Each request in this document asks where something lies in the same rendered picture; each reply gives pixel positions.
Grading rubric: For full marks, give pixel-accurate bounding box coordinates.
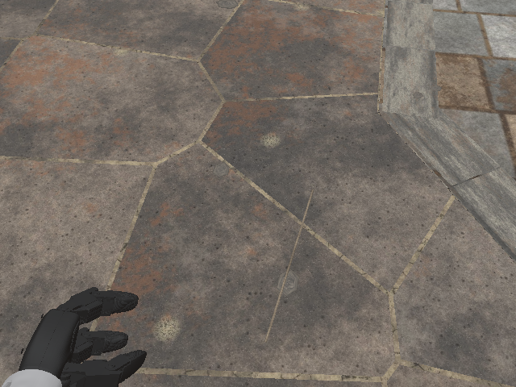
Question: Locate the robot left hand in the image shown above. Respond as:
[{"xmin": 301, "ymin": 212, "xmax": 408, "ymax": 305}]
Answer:
[{"xmin": 19, "ymin": 287, "xmax": 147, "ymax": 387}]

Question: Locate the left robot forearm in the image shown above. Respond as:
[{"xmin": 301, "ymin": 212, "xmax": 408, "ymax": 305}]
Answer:
[{"xmin": 2, "ymin": 369, "xmax": 62, "ymax": 387}]

